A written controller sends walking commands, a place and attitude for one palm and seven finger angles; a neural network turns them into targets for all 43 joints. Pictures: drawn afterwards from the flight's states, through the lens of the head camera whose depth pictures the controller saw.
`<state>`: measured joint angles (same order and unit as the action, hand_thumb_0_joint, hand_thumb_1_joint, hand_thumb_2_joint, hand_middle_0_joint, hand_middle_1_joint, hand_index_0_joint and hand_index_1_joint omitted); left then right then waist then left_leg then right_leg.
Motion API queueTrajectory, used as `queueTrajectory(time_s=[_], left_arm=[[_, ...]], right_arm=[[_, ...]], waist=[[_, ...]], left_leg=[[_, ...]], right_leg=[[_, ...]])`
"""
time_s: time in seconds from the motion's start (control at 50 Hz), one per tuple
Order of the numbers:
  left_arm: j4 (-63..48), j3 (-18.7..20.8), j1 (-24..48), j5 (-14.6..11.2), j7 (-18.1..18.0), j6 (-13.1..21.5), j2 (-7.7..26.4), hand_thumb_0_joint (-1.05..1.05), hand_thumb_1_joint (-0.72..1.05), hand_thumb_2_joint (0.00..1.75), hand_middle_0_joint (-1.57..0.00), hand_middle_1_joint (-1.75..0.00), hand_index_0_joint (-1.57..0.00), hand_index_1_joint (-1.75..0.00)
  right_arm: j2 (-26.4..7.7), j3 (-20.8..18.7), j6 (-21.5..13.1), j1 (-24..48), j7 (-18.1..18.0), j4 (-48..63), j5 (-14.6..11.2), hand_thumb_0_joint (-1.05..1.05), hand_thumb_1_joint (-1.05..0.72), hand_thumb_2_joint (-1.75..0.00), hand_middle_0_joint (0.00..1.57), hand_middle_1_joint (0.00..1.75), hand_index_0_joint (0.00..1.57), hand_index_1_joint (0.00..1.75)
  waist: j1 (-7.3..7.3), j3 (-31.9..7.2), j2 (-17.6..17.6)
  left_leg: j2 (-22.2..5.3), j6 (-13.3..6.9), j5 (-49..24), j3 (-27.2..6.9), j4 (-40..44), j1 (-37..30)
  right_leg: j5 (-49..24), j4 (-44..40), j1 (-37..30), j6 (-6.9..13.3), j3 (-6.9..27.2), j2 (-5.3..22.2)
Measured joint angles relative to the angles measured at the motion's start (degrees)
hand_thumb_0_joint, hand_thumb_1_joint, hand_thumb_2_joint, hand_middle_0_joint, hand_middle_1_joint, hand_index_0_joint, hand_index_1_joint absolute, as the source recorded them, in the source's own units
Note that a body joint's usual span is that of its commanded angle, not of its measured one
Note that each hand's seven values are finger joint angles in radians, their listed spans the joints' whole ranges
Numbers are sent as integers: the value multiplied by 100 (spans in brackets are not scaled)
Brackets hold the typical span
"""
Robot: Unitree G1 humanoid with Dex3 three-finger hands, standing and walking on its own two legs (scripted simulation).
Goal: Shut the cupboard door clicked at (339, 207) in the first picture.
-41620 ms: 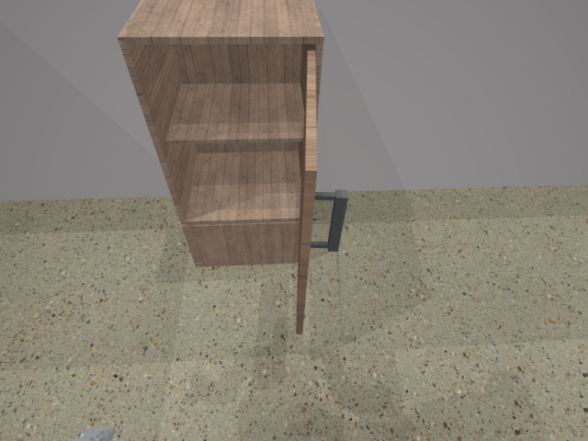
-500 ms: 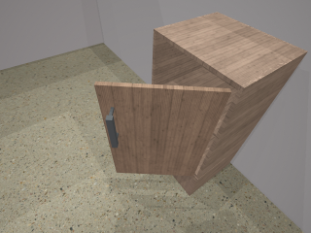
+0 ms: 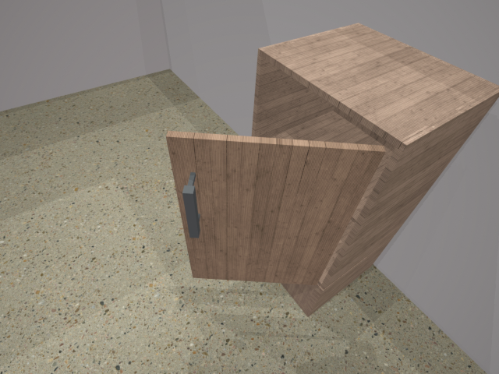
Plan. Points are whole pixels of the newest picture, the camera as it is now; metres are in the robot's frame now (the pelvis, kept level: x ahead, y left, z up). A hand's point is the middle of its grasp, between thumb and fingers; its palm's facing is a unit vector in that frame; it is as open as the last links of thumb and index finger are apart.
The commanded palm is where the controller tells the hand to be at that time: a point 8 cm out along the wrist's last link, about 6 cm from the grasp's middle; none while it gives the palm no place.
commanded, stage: come to a stop and stand still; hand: left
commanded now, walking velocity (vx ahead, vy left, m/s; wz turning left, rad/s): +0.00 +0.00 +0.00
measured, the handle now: (193, 206) +0.46 +0.15 -0.06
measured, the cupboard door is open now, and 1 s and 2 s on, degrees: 52 52 52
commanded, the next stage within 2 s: look again from close up in 0.12 s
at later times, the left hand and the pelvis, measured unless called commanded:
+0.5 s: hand out of the picture +0.01 +0.19 -0.18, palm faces +0.01 -0.97 -0.23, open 7.4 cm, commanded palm none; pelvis +0.01 +0.01 -0.01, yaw +1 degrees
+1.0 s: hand (152, 329) +0.20 +0.17 -0.05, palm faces +0.24 -0.96 -0.12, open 7.2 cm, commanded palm +0.12 +0.22 -0.07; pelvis +0.01 -0.03 -0.02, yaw +4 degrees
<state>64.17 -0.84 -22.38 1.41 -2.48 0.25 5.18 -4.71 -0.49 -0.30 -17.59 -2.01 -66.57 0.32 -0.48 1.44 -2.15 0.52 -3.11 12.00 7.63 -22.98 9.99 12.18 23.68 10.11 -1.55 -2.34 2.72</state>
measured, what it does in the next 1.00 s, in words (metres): stands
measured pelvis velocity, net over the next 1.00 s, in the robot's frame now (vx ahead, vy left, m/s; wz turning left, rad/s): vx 0.01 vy -0.03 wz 0.06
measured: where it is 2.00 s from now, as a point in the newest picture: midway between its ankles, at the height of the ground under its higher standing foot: outside the picture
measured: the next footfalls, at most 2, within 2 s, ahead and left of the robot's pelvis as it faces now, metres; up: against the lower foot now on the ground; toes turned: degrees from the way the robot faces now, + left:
none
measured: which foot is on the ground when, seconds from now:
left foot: down 0.00-1.00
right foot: down 0.00-1.00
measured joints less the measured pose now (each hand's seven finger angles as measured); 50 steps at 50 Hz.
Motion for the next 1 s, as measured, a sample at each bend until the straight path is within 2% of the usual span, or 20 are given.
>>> queueTrajectory(time_s=[0.22,0.32,0.42,0.58,0.84,0.86,0.88,0.9,0.94,1.0], left_arm=[[-59,30,154,0,-11,1,111,0,91,90,-20,-30,-19,-30],[-121,-62,299,26,-4,41,179,0,90,90,-20,-30,-19,-30],[-168,-58,360,8,28,46,268,0,90,90,-20,-30,-19,-30],[-235,-38,500,-28,40,34,350,0,90,90,-20,-30,-19,-30],[-177,-47,642,-27,15,46,342,1,92,90,-20,-30,-20,-30],[-1108,231,382,-149,69,-319,354,1,92,90,-20,-30,-20,-30],[-2215,278,53,-333,30,-403,441,2,92,90,-20,-30,-20,-30],[-3214,237,-260,-542,-52,-284,527,2,92,90,-21,-30,-20,-30],[-4554,235,-471,-773,-172,67,592,3,92,90,-21,-31,-21,-31],[-5104,557,1,-997,127,1032,479,2,92,90,-23,-33,-23,-33]], right_arm=[[-21,10,-43,-20,-7,28,4,1,-91,-90,20,30,20,30],[-211,63,-11,-116,92,429,65,1,-92,-90,20,30,20,30],[-386,79,-45,-143,72,582,74,2,-92,-90,20,30,20,30],[-539,113,-90,-3,71,575,60,2,-93,-90,20,30,20,30],[-492,139,-58,179,65,395,38,1,-92,-90,20,30,20,30],[-487,159,-167,127,-1,582,27,1,-92,-90,20,30,20,30],[-491,179,-445,-15,-115,826,-49,2,-92,-90,20,30,20,30],[-520,169,-767,-160,-181,1036,-100,2,-92,-90,20,30,21,30],[-627,69,-1313,-298,-169,1369,-160,2,-92,-90,20,30,21,30],[-854,-118,-1650,-115,-23,1880,-91,2,-92,-90,20,30,20,30]], waist=[[28,-17,-4],[129,-36,209],[118,-131,388],[93,-108,436],[86,59,326],[116,139,278],[92,140,210],[67,64,162],[145,-119,161],[293,-435,305]], left_leg=[[51,-46,14,39,39,-59],[21,-79,308,-80,-620,414],[88,-123,407,-73,-702,374],[115,-76,356,-2,-448,126],[-43,91,352,-63,-354,28],[-70,109,399,-94,-493,114],[-74,125,445,-103,-612,217],[-59,146,477,-101,-681,294],[-3,180,525,-193,-866,511],[-51,203,698,-373,-1531,1301]], right_leg=[[16,-1,-31,-51,43,47],[249,448,291,16,-78,63],[401,636,298,-17,-61,137],[430,575,169,-63,18,150],[434,419,36,63,-49,-14],[461,518,95,77,-79,-29],[524,709,234,105,-79,-23],[599,895,366,138,-69,-2],[775,1134,547,165,-110,58],[947,1617,1187,173,-262,49]])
